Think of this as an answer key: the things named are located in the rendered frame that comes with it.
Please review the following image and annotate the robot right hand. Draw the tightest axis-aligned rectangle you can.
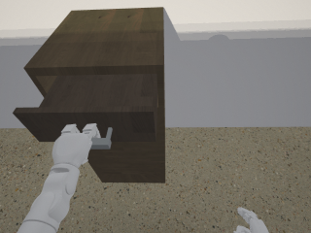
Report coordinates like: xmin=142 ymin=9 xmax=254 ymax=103
xmin=233 ymin=207 xmax=269 ymax=233

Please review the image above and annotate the cabinet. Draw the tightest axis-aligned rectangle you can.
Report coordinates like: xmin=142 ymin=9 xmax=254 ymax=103
xmin=24 ymin=7 xmax=166 ymax=183

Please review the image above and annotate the robot left hand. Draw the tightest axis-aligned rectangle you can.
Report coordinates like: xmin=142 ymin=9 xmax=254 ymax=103
xmin=52 ymin=123 xmax=101 ymax=169

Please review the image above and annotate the robot left forearm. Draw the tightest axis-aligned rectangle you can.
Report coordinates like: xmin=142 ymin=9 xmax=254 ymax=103
xmin=17 ymin=163 xmax=80 ymax=233

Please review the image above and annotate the drawer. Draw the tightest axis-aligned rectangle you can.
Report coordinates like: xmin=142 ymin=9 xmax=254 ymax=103
xmin=13 ymin=74 xmax=158 ymax=142

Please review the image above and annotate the handle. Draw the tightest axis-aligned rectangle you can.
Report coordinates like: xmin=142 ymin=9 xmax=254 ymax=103
xmin=90 ymin=127 xmax=113 ymax=150

